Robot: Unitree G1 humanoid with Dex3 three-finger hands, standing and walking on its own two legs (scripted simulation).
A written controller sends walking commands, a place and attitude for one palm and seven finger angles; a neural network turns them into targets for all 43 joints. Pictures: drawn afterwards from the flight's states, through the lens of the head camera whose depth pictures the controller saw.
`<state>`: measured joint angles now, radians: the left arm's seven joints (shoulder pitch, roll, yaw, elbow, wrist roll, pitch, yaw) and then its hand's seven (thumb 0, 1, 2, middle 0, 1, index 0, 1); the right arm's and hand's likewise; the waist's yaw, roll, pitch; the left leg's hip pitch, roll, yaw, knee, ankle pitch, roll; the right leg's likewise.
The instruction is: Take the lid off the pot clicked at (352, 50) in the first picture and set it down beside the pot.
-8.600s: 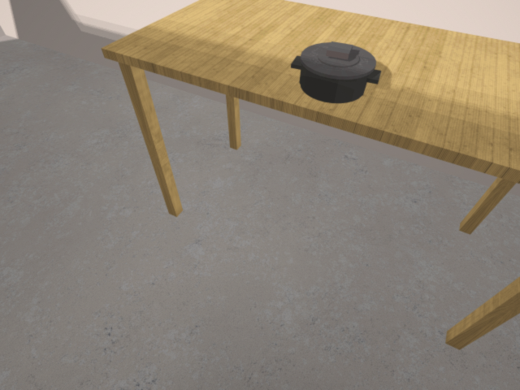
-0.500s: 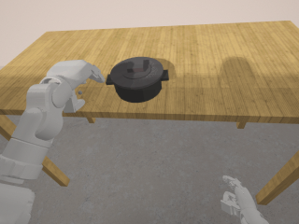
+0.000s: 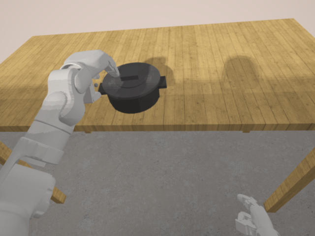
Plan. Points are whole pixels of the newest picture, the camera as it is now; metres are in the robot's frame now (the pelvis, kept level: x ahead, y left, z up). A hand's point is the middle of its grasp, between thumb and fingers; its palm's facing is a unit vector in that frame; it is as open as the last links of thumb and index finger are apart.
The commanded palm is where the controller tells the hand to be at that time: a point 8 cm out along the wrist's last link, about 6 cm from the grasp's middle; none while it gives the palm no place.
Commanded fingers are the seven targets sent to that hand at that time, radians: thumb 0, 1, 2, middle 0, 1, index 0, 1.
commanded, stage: move the open hand above the knob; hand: left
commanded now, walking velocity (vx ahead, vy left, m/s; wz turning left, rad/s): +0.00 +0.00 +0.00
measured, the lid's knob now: (129, 73) +0.53 +0.13 +0.15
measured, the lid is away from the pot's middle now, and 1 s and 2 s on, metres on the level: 0.00 0.00 0.00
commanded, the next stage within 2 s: lower the open fingers around the knob in 1.38 s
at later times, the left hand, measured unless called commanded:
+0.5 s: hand (116, 66) +0.47 +0.14 +0.22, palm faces -0.25 -0.05 -0.97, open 10.1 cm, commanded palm +0.46 +0.15 +0.28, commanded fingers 0.00 -0.40 1.67 -0.86 -0.08 -0.86 -0.08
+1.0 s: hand (126, 56) +0.51 +0.12 +0.22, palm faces -0.27 -0.07 -0.96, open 10.1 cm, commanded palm +0.49 +0.14 +0.28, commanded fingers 0.00 -0.40 1.67 -0.86 -0.08 -0.86 -0.08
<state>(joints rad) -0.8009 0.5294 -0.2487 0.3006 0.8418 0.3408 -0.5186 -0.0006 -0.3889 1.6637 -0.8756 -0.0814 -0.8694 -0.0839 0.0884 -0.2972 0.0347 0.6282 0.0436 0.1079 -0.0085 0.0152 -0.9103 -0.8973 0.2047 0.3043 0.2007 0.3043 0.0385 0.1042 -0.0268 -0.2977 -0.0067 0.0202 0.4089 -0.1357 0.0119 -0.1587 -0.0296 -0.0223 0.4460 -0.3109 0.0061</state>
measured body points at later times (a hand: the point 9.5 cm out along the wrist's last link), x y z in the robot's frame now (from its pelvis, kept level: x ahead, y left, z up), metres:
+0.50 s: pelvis +0.01 +0.00 +0.00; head +0.03 -0.03 +0.45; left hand +0.48 +0.14 +0.27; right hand +0.15 -0.26 -0.12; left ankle +0.05 +0.12 -0.74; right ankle -0.05 -0.12 -0.74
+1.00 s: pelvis +0.03 +0.01 +0.00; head +0.05 -0.02 +0.45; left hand +0.52 +0.12 +0.27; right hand +0.08 -0.27 -0.14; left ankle +0.05 +0.12 -0.74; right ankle -0.05 -0.12 -0.74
